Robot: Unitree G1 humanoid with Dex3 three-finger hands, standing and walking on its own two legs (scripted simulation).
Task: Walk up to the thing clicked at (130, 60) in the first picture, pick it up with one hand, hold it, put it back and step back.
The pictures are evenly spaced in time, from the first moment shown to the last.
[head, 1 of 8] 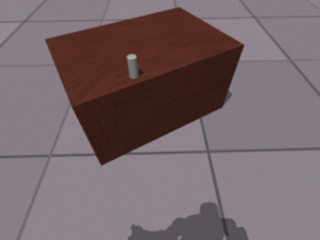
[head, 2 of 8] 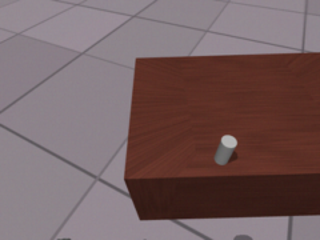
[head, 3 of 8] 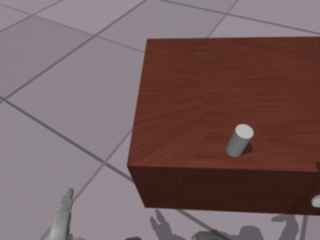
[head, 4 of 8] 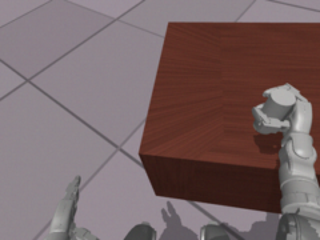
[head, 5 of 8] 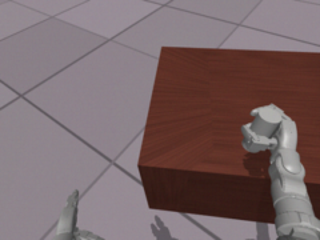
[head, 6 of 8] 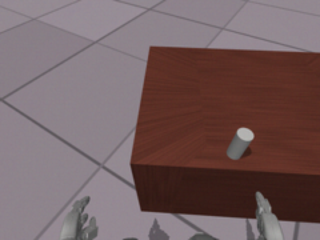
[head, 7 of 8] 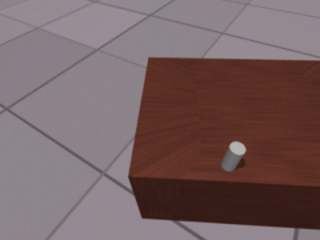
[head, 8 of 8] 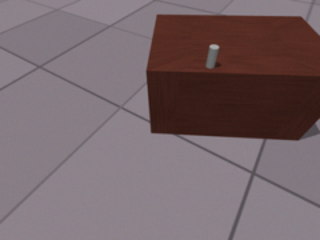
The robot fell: no
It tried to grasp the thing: yes
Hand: right
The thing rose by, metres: 0.25
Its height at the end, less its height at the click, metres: +0.00
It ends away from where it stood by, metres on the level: 0.01
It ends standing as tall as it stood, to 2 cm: yes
